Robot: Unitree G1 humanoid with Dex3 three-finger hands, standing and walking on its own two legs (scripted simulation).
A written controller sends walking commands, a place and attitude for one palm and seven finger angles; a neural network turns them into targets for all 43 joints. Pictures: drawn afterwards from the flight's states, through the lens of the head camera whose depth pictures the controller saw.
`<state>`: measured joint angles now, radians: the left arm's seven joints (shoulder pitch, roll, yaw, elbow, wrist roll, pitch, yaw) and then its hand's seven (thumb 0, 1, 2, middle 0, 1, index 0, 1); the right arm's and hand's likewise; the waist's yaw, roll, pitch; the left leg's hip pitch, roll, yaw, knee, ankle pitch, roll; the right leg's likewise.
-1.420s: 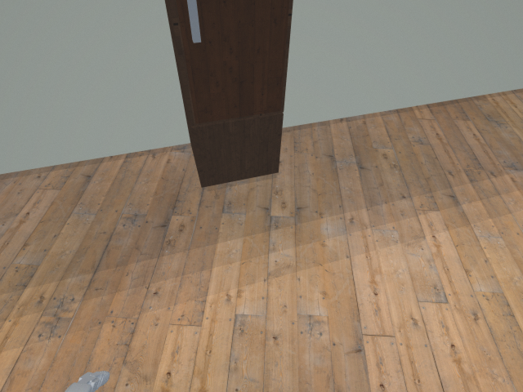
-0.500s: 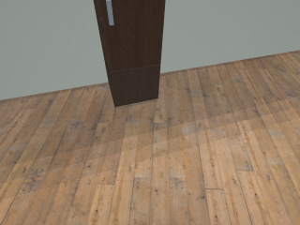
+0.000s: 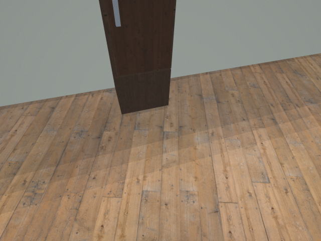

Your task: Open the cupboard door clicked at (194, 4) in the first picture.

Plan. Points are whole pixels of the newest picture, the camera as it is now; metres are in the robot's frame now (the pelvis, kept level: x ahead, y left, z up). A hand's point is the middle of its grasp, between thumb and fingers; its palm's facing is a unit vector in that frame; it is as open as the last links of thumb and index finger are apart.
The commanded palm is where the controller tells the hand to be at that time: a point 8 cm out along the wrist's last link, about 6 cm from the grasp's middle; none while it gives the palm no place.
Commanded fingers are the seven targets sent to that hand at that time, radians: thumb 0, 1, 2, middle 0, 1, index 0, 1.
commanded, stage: look at it before walking up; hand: left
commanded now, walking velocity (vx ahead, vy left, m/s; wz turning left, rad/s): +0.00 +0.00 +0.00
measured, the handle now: (115, 11) +1.21 +0.32 +0.08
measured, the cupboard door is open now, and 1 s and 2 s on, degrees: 0 0 0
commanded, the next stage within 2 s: walk to a spot facing it in 0.02 s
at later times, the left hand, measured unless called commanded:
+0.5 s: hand out of the picture +0.10 +0.17 -0.18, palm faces -0.14 -0.97 -0.22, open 7.4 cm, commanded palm none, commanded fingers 0.00 0.90 0.90 -0.20 -0.30 -0.20 -0.30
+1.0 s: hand (123, 209) +0.26 +0.14 -0.21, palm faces -0.20 -0.97 -0.14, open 7.4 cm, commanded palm none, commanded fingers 0.00 0.90 0.90 -0.20 -0.30 -0.20 -0.30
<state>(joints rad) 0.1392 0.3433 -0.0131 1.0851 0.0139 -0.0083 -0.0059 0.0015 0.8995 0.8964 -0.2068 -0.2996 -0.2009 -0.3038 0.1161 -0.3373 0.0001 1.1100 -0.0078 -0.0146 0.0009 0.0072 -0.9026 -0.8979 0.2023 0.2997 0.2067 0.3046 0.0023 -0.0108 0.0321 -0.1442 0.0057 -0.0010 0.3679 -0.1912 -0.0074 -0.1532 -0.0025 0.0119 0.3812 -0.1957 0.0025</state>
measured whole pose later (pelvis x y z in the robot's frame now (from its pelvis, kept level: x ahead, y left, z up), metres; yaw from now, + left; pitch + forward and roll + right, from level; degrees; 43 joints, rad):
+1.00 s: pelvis +0.29 -0.04 -0.03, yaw -18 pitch +0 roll -1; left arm 0.44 0.15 0.05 1.13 0.01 -0.05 0.01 0.00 0.90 0.90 -0.21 -0.30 -0.20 -0.30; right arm 0.11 -0.14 -0.03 0.98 -0.03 -0.08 0.01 0.01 -0.91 -0.90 0.20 0.30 0.20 0.30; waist 0.04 -0.04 0.05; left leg -0.44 0.07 0.14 0.68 -0.23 0.04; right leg -0.09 0.01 0.05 0.84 -0.52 -0.03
